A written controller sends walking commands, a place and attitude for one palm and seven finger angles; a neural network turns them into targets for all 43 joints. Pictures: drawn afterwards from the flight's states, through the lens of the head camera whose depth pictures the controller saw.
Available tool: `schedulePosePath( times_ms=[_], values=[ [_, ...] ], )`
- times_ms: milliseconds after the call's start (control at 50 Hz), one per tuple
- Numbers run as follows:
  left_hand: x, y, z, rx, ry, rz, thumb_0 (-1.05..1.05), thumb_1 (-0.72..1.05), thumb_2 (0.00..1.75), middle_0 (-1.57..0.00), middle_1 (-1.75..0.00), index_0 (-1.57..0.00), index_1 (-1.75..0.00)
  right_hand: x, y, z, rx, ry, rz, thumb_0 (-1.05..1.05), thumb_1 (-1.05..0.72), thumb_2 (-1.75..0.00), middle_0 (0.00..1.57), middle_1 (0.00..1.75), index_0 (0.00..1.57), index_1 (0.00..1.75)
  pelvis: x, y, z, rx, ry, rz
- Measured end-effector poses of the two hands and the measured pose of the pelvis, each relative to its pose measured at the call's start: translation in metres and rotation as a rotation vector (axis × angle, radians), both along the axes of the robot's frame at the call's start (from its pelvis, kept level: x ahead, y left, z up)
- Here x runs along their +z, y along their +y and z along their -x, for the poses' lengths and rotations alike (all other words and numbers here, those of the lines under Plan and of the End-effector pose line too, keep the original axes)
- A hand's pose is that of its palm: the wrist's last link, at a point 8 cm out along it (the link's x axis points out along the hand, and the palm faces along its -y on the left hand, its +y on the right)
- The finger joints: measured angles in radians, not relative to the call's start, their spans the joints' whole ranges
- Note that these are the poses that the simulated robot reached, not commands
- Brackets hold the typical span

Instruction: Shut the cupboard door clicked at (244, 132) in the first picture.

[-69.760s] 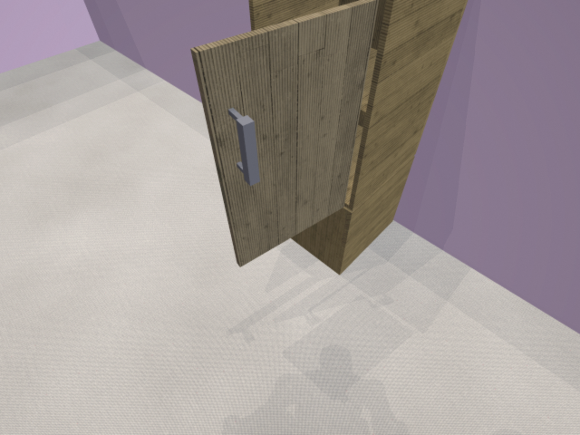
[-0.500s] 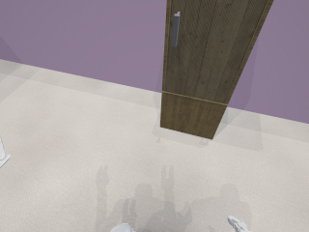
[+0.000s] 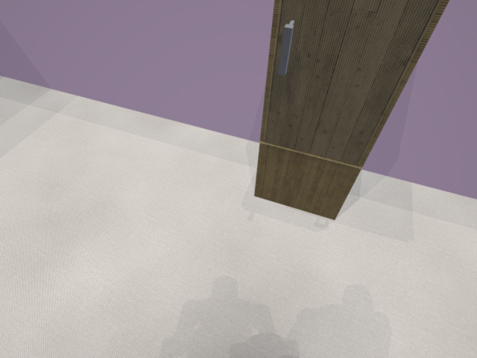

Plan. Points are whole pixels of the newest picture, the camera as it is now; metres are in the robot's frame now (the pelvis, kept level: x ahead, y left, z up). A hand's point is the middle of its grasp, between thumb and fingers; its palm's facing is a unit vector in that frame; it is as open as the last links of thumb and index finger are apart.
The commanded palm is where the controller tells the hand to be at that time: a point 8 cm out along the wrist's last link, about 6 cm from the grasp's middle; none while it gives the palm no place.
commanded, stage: let the arm hang, fingers relaxed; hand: left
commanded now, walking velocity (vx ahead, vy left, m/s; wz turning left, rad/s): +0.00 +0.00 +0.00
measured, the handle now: (287, 48) +0.93 -0.09 +0.07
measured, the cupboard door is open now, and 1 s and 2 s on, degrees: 0 0 0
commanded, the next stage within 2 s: look to check the result in 0.64 s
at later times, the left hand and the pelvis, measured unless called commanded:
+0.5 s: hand out of the picture -0.02 +0.18 -0.17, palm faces +0.00 -0.99 -0.16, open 7.4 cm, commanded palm none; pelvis +0.00 +0.02 +0.01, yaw -2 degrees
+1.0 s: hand out of the picture -0.02 +0.20 -0.17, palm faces -0.02 -0.98 -0.18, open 7.4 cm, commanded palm none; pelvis +0.00 +0.04 +0.01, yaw -3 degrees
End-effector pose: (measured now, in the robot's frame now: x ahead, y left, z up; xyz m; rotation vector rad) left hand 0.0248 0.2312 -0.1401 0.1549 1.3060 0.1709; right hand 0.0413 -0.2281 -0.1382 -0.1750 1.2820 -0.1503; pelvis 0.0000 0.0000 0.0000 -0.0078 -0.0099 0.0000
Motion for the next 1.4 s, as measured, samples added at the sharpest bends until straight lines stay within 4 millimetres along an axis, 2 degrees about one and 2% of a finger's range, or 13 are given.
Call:
schedulePosePath(
  times_ms=[100, 200, 360, 520, 720, 980, 1160, 1400],
  values=[
    [0.005, 0.008, 0.025, -0.006, 0.089, -0.010, -0.02, 0.94, 0.90, -0.20, -0.30, -0.20, -0.30, -0.001, 0.006, 0.022, -0.030, 0.045, -0.014, 0.00, -0.92, -0.90, 0.20, 0.30, 0.20, 0.30, 0.005, 0.005, 0.001, -0.014, -0.011, -0.001],
    [0.006, 0.009, 0.040, -0.001, 0.127, -0.006, -0.01, 0.92, 0.90, -0.20, -0.30, -0.20, -0.29, -0.004, 0.015, 0.045, -0.048, 0.098, -0.032, 0.00, -0.92, -0.90, 0.20, 0.30, 0.19, 0.30, 0.007, 0.010, 0.001, -0.021, -0.020, -0.003],
    [0.002, 0.002, 0.048, -0.002, 0.147, 0.026, 0.00, 0.91, 0.90, -0.19, -0.30, -0.20, -0.29, -0.006, 0.034, 0.076, -0.080, 0.163, -0.059, 0.00, -0.91, -0.90, 0.20, 0.30, 0.19, 0.30, 0.007, 0.017, 0.003, -0.030, -0.028, -0.005],
    [-0.002, -0.005, 0.050, -0.008, 0.148, 0.056, 0.00, 0.91, 0.90, -0.20, -0.30, -0.20, -0.29, -0.006, 0.050, 0.092, -0.108, 0.187, -0.075, 0.00, -0.91, -0.90, 0.20, 0.30, 0.19, 0.30, 0.007, 0.022, 0.004, -0.037, -0.028, -0.007],
    [-0.003, 0.000, 0.052, -0.013, 0.155, 0.057, 0.00, 0.91, 0.90, -0.20, -0.30, -0.20, -0.29, -0.006, 0.059, 0.092, -0.121, 0.177, -0.078, 0.00, -0.91, -0.90, 0.20, 0.30, 0.19, 0.30, 0.006, 0.029, 0.004, -0.045, -0.025, -0.007],
    [-0.001, 0.016, 0.051, -0.022, 0.162, 0.033, 0.00, 0.91, 0.90, -0.19, -0.30, -0.20, -0.29, -0.004, 0.056, 0.079, -0.116, 0.147, -0.059, 0.00, -0.91, -0.90, 0.20, 0.30, 0.19, 0.30, 0.006, 0.035, 0.003, -0.051, -0.024, -0.007],
    [0.000, 0.023, 0.041, -0.036, 0.152, 0.023, 0.00, 0.91, 0.90, -0.19, -0.30, -0.20, -0.29, -0.003, 0.051, 0.071, -0.112, 0.133, -0.044, 0.00, -0.91, -0.90, 0.20, 0.30, 0.19, 0.30, 0.007, 0.038, 0.001, -0.055, -0.022, -0.008],
    [0.002, 0.032, 0.019, -0.055, 0.112, 0.004, 0.00, 0.91, 0.90, -0.20, -0.30, -0.20, -0.29, 0.000, 0.039, 0.060, -0.104, 0.116, -0.021, 0.00, -0.91, -0.90, 0.20, 0.30, 0.19, 0.30, 0.007, 0.037, -0.003, -0.056, -0.022, -0.008]
  ],
)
